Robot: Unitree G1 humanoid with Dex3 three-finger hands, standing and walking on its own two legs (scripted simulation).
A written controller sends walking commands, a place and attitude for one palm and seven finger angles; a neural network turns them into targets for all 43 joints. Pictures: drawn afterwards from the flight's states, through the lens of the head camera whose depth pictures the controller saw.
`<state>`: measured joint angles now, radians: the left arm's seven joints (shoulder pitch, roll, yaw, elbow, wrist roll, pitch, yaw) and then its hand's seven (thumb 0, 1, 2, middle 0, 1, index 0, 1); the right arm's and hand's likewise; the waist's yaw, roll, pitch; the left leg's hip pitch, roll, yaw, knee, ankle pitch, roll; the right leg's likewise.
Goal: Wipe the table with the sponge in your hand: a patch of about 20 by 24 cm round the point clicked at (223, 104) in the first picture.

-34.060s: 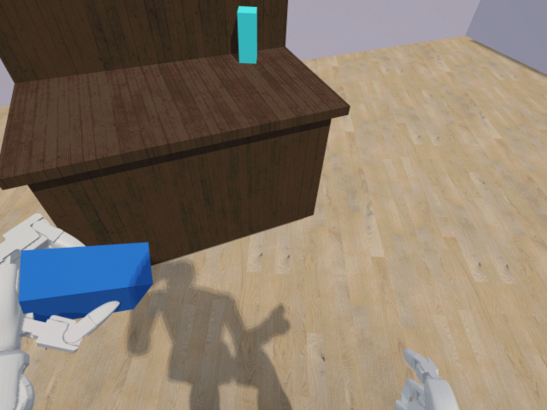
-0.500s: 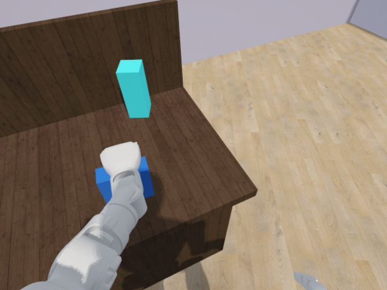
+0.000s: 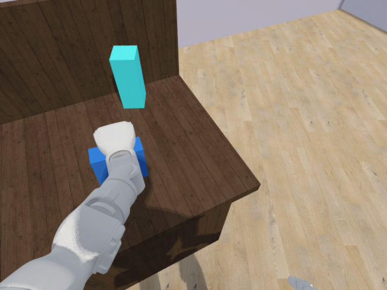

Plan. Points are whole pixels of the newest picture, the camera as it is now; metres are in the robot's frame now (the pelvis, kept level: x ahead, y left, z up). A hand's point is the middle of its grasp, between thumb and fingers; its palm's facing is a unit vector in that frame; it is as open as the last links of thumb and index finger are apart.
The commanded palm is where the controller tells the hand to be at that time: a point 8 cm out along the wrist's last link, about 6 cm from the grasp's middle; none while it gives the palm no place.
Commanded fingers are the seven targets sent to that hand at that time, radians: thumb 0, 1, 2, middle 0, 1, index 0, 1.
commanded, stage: wipe forward along the third lane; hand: left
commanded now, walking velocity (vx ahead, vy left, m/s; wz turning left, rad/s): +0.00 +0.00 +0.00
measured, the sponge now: (121, 167) +0.41 +0.19 -0.04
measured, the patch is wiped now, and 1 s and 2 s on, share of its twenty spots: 0.95 1.00 1.00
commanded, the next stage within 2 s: wipe back along the third lane in 0.36 s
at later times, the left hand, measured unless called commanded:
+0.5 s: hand (115, 137) +0.47 +0.20 +0.01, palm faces -0.12 -0.01 -0.99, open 9.2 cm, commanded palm +0.45 +0.19 +0.04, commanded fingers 0.00 0.10 1.30 -1.20 -1.60 -1.20 -1.60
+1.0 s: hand (116, 151) +0.43 +0.19 +0.01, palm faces -0.08 -0.04 -1.00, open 9.3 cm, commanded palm +0.39 +0.17 +0.04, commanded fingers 0.00 0.10 1.30 -1.20 -1.60 -1.20 -1.60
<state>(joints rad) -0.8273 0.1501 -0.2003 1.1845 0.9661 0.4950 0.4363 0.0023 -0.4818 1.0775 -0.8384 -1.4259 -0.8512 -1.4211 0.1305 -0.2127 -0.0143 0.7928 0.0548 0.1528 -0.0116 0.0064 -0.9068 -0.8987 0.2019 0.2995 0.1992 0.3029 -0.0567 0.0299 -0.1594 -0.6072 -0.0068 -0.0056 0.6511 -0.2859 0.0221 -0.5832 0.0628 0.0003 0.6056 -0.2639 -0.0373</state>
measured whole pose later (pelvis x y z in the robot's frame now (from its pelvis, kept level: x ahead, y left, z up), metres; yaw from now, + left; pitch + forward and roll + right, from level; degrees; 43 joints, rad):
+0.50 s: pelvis +0.01 +0.01 -0.01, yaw -1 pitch +18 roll -2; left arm -0.97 0.25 -0.14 1.30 0.98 0.48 0.41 0.00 -0.48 1.08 -0.84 -1.43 -0.85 -1.42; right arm 0.20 -0.23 -0.02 0.80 0.04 0.12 0.01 0.01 -0.91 -0.90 0.20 0.30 0.20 0.30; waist -0.11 0.03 -0.17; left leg -0.70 0.00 0.00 0.70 -0.32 0.04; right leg -0.66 0.07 0.00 0.62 -0.28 -0.02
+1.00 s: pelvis +0.02 +0.02 +0.00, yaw +0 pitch +13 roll -2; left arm -0.76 0.10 -0.27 1.12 0.95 0.50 0.44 -0.02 -0.45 1.07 -0.79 -1.47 -0.80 -1.48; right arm 0.12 -0.21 -0.03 0.77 0.05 0.18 0.04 0.01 -0.91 -0.90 0.20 0.30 0.20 0.30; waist -0.02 0.03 -0.18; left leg -0.56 -0.02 0.00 0.65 -0.32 0.05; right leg -0.52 0.05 0.00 0.57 -0.28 -0.02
